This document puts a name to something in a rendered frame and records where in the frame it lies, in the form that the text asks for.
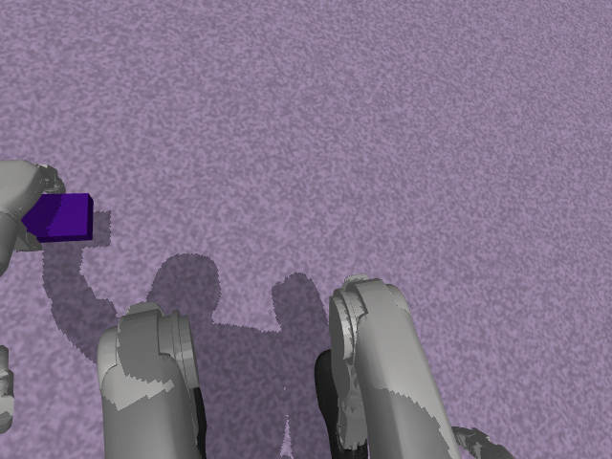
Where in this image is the left robot arm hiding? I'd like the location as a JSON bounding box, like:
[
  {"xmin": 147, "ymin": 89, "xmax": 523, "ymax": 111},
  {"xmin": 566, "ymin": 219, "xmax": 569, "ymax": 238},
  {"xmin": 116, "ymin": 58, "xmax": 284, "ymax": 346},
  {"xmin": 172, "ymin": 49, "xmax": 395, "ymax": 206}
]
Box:
[{"xmin": 0, "ymin": 211, "xmax": 19, "ymax": 434}]

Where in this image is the small box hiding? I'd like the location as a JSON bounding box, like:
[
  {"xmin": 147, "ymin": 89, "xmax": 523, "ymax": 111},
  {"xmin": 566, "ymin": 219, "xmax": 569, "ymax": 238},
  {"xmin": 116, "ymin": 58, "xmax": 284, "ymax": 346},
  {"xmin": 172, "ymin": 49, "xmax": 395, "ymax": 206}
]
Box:
[{"xmin": 21, "ymin": 193, "xmax": 94, "ymax": 243}]

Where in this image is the right robot foot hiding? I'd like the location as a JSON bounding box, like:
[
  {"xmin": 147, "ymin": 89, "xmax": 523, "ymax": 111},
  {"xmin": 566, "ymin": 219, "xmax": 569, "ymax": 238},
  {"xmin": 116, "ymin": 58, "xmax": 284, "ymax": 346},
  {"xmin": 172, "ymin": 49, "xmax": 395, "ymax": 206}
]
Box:
[{"xmin": 315, "ymin": 349, "xmax": 368, "ymax": 459}]

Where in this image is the left robot hand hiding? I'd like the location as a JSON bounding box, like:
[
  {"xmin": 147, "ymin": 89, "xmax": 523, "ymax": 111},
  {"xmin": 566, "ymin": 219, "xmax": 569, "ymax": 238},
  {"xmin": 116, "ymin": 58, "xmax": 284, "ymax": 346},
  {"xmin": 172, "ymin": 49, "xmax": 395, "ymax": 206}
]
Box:
[{"xmin": 0, "ymin": 160, "xmax": 66, "ymax": 251}]

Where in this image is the right robot hand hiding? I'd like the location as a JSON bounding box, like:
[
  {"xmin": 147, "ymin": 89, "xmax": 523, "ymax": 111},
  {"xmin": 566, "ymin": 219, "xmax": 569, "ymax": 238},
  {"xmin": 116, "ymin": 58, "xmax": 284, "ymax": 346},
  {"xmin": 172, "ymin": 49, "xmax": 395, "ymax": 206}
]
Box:
[{"xmin": 451, "ymin": 426, "xmax": 515, "ymax": 459}]

